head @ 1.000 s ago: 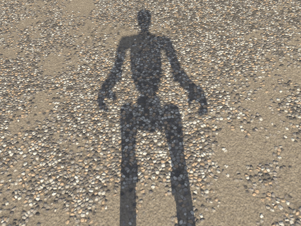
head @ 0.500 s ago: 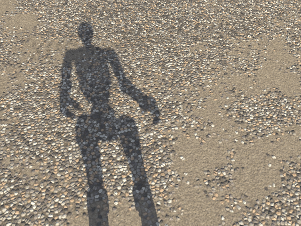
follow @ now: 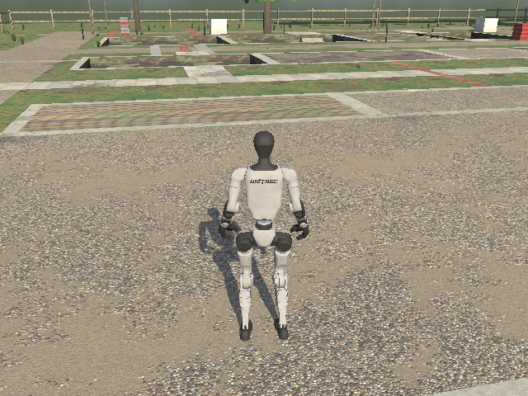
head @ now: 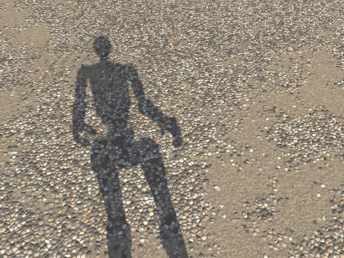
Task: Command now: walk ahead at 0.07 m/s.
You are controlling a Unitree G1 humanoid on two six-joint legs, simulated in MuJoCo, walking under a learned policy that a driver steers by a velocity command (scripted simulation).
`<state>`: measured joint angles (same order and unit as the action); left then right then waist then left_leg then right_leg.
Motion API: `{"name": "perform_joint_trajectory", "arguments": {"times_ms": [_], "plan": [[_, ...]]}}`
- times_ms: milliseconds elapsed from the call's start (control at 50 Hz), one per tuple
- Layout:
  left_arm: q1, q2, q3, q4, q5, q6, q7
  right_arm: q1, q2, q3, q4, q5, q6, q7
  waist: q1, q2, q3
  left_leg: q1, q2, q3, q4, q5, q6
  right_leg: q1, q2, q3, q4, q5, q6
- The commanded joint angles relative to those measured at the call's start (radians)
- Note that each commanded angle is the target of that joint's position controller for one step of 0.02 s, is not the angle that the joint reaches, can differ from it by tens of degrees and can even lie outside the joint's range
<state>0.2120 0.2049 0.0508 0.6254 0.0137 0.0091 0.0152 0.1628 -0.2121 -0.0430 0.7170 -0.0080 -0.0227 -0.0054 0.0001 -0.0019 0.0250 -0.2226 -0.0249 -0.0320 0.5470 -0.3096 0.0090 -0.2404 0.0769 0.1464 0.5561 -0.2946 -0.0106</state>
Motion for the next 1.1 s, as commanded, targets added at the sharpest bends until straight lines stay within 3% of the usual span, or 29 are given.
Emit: {"name": "perform_joint_trajectory", "arguments": {"times_ms": [20, 60, 120, 140, 180, 220, 240, 260, 280, 300, 340, 420, 500, 560, 600, 640, 660, 680, 700, 720, 740, 760, 780, 800, 840, 880, 920, 980, 1100], "plan": [[-0.008, 0.09, 0.027, -0.075, -0.001, -0.011, 0.007, -0.019, -0.094, -0.024, -0.062, 0.0, -0.013, -0.003, 0.0, 0.008, -0.072, 0.021, 0.056, -0.066, -0.1, -0.018, 0.038, 0.0, -0.054, 0.042, -0.075, 0.033, -0.021], [0.0, 0.095, 0.028, -0.086, -0.012, -0.016, 0.009, 0.002, -0.122, -0.032, -0.062, 0.013, -0.013, -0.008, -0.005, 0.053, -0.009, -0.011, 0.075, -0.121, -0.143, -0.297, 0.087, -0.092, -0.018, -0.003, -0.031, -0.225, -0.036], [-0.02, 0.07, 0.021, -0.107, -0.037, -0.06, 0.0, 0.085, -0.171, -0.044, -0.042, 0.023, -0.027, -0.011, -0.026, 0.162, 0.079, 0.019, 0.268, -0.415, -0.302, -0.504, 0.22, -0.248, -0.016, -0.101, 0.145, -0.175, -0.031], [-0.037, 0.076, 0.023, -0.11, -0.043, -0.075, -0.003, 0.094, -0.182, -0.046, -0.038, 0.025, -0.029, -0.01, -0.031, 0.158, 0.11, -0.001, 0.31, -0.47, -0.319, -0.479, 0.247, -0.261, -0.044, -0.108, 0.157, -0.153, -0.035], [-0.009, 0.07, 0.026, -0.099, -0.038, -0.095, -0.015, 0.069, -0.184, -0.044, -0.042, 0.028, -0.027, -0.005, -0.008, 0.154, 0.095, -0.04, 0.291, -0.409, -0.3, -0.373, 0.228, -0.17, -0.059, -0.124, 0.093, -0.144, -0.056], [0.107, 0.079, 0.038, -0.052, -0.03, -0.101, -0.025, -0.005, -0.158, -0.035, -0.063, 0.035, -0.022, 0.004, 0.058, 0.136, 0.049, -0.191, 0.182, -0.244, -0.211, -0.244, 0.154, 0.116, -0.046, -0.118, -0.045, -0.048, -0.077], [0.194, 0.134, 0.057, -0.033, -0.027, -0.103, -0.024, -0.046, -0.105, -0.019, -0.085, 0.035, -0.03, 0.004, 0.092, 0.026, 0.023, -0.285, 0.086, -0.123, -0.024, -0.132, 0.093, 0.218, -0.127, 0.052, -0.131, -0.106, -0.116], [0.29, 0.231, 0.085, -0.015, -0.024, -0.107, -0.032, -0.07, -0.085, -0.014, -0.12, 0.036, -0.051, -0.001, 0.112, -0.234, -0.006, -0.441, -0.033, 0.031, 0.303, -0.087, 0.023, 0.341, -0.297, 0.385, -0.273, -0.163, -0.222], [0.323, 0.22, 0.08, -0.013, -0.018, -0.112, -0.036, -0.079, -0.146, -0.031, -0.13, 0.041, -0.065, -0.003, 0.121, -0.272, 0.011, -0.612, -0.024, -0.038, 0.522, -0.267, 0.013, 0.389, -0.412, 0.597, -0.336, -0.092, -0.321], [0.294, 0.177, 0.063, -0.013, -0.015, -0.117, -0.032, -0.039, -0.166, -0.041, -0.113, 0.051, -0.071, 0.002, 0.082, -0.172, 0.035, -0.688, 0.023, -0.07, 0.639, -0.238, 0.031, 0.41, -0.417, 0.534, -0.307, -0.036, -0.321], [0.253, 0.157, 0.051, -0.014, -0.012, -0.112, -0.025, -0.031, -0.135, -0.031, -0.091, 0.037, -0.076, 0.014, 0.059, -0.042, 0.023, -0.723, 0.081, -0.052, 0.645, -0.071, 0.051, 0.411, -0.362, 0.359, -0.313, 0.062, -0.266], [0.236, 0.131, 0.03, 0.021, -0.021, -0.089, -0.014, -0.077, -0.091, -0.015, -0.078, 0.019, -0.069, 0.039, 0.05, -0.069, 0.032, -0.623, 0.108, 0.022, 0.478, 0.089, 0.001, 0.295, -0.273, 0.123, -0.373, 0.333, -0.212], [0.254, 0.182, 0.036, 0.061, -0.026, -0.082, 0.001, -0.215, -0.063, 0.008, -0.111, 0.021, -0.08, 0.052, 0.084, -0.083, 0.061, -0.457, 0.069, 0.067, 0.148, 0.288, -0.025, 0.175, -0.227, 0.008, -0.407, 0.341, -0.184], [0.267, 0.216, 0.043, 0.092, -0.038, -0.087, -0.001, -0.252, -0.105, -0.001, -0.128, 0.033, -0.082, 0.059, 0.077, -0.105, 0.076, -0.364, 0.051, 0.054, 0.043, 0.338, -0.001, 0.176, -0.275, 0.017, -0.417, 0.328, -0.179], [0.254, 0.222, 0.046, 0.107, -0.042, -0.084, -0.001, -0.238, -0.135, -0.012, -0.13, 0.032, -0.085, 0.06, 0.049, -0.104, 0.067, -0.337, 0.043, 0.046, -0.001, 0.309, 0.034, 0.242, -0.301, 0.009, -0.371, 0.446, -0.157], [0.234, 0.242, 0.051, 0.113, -0.034, -0.074, 0.001, -0.13, -0.178, -0.034, -0.108, 0.027, -0.082, 0.051, -0.02, -0.125, -0.027, -0.174, -0.006, 0.085, -0.014, 0.257, 0.079, 0.286, -0.286, -0.026, -0.209, 0.788, -0.126], [0.225, 0.233, 0.046, 0.111, -0.029, -0.066, 0.004, 0.018, -0.211, -0.054, -0.068, 0.027, -0.077, 0.041, -0.095, -0.116, -0.121, 0.026, -0.024, 0.103, -0.025, 0.263, 0.11, 0.241, -0.246, -0.062, -0.028, 0.892, -0.1], [0.226, 0.204, 0.031, 0.091, -0.012, -0.065, 0.007, 0.206, -0.259, -0.068, -0.035, 0.02, -0.071, 0.028, -0.168, -0.054, -0.258, 0.348, 0.119, -0.055, 0.02, 0.253, 0.166, 0.03, -0.207, -0.072, 0.253, 0.658, -0.068], [0.37, 0.057, -0.009, 0.076, -0.018, -0.079, -0.001, 0.286, -0.344, -0.081, -0.01, 0.0, -0.072, 0.032, -0.083, 0.266, -0.418, 0.66, 0.393, -0.586, -0.097, -0.017, 0.327, -0.337, -0.011, -0.082, 0.658, -0.128, 0.004], [0.344, 0.139, 0.003, 0.099, -0.042, -0.097, -0.006, 0.281, -0.251, -0.06, -0.007, 0.016, -0.073, 0.035, -0.117, 0.256, -0.428, 0.637, 0.402, -0.799, -0.261, -0.203, 0.336, -0.451, -0.019, 0.035, 0.799, -0.254, -0.002], [0.222, 0.199, 0.02, 0.066, -0.067, -0.106, -0.011, 0.197, -0.21, -0.047, -0.011, 0.02, -0.07, 0.029, -0.108, 0.185, -0.231, 0.489, 0.375, -0.634, -0.278, -0.203, 0.289, -0.536, -0.078, -0.001, 0.827, -0.181, -0.008], [0.14, 0.202, 0.016, 0.045, -0.058, -0.113, -0.01, 0.129, -0.19, -0.04, -0.021, 0.016, -0.068, 0.026, -0.082, 0.073, -0.139, 0.325, 0.337, -0.497, -0.288, -0.099, 0.259, -0.506, -0.133, -0.035, 0.778, -0.085, -0.017], [0.101, 0.193, 0.018, 0.038, -0.036, -0.115, -0.006, 0.083, -0.178, -0.035, -0.024, 0.003, -0.07, 0.029, -0.047, 0.031, -0.083, 0.188, 0.298, -0.411, -0.309, 0.013, 0.245, -0.464, -0.166, -0.049, 0.719, -0.028, -0.018], [0.116, 0.186, 0.021, 0.043, -0.028, -0.107, -0.007, 0.057, -0.154, -0.027, -0.027, -0.011, -0.077, 0.031, -0.008, 0.047, -0.072, 0.103, 0.262, -0.346, -0.336, 0.09, 0.236, -0.401, -0.197, -0.038, 0.682, 0.011, -0.022], [0.16, 0.15, 0.014, 0.059, -0.028, -0.085, -0.005, 0.046, -0.147, -0.026, -0.016, -0.002, -0.09, 0.035, 0.025, 0.076, -0.065, 0.024, 0.238, -0.273, -0.387, 0.144, 0.253, -0.35, -0.212, -0.049, 0.634, 0.034, -0.011], [0.124, 0.141, 0.011, 0.048, -0.019, -0.071, -0.001, 0.059, -0.164, -0.03, 0.006, 0.007, -0.099, 0.034, 0.031, 0.063, -0.023, -0.028, 0.23, -0.209, -0.423, 0.184, 0.263, -0.379, -0.224, -0.061, 0.562, 0.074, 0.01], [0.045, 0.138, 0.006, 0.022, -0.011, -0.074, 0.002, 0.087, -0.187, -0.035, 0.022, 0.009, -0.098, 0.027, 0.012, 0.043, 0.007, -0.017, 0.224, -0.168, -0.441, 0.229, 0.262, -0.436, -0.233, -0.067, 0.453, 0.18, 0.028], [-0.061, 0.12, -0.003, 0.001, -0.013, -0.087, -0.007, 0.131, -0.206, -0.036, 0.039, 0.017, -0.086, 0.019, -0.03, 0.035, 0.02, 0.019, 0.19, -0.092, -0.435, 0.285, 0.224, -0.427, -0.213, -0.092, 0.244, 0.344, 0.031], [-0.261, 0.12, -0.008, -0.064, -0.027, -0.116, -0.042, 0.26, -0.232, -0.037, 0.086, 0.033, -0.05, 0.01, -0.101, 0.04, 0.047, 0.14, 0.221, -0.147, -0.341, 0.273, 0.206, -0.382, -0.144, -0.105, -0.006, 0.361, 0.032]]}}
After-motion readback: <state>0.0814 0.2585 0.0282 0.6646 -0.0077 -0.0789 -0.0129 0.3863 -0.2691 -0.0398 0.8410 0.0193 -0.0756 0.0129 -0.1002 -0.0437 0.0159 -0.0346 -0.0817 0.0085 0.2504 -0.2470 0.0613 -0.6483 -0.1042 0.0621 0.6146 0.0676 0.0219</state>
